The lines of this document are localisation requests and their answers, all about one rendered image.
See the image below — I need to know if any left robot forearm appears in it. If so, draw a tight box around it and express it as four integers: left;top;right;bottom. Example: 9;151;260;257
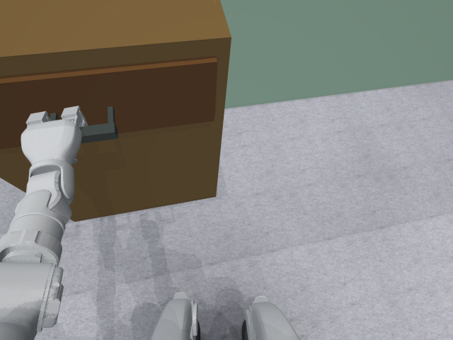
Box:
0;160;74;267

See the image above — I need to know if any cabinet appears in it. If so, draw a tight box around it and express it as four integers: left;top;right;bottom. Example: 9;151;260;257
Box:
0;0;231;222

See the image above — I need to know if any robot right thigh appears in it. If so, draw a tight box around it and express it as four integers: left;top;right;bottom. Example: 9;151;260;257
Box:
245;302;300;340

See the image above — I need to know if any left robot hand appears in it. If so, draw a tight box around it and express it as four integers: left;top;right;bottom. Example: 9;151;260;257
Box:
21;106;88;165

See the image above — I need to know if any drawer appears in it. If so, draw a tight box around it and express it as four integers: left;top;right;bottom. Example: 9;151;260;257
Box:
0;56;217;149

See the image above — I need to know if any handle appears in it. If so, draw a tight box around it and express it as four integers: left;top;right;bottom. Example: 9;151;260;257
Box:
50;106;118;144

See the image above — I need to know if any robot right shin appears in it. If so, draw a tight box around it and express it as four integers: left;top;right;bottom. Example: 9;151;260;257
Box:
251;296;268;307

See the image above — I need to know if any robot left upper arm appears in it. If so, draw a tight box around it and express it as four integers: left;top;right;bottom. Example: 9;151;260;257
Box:
0;262;64;340

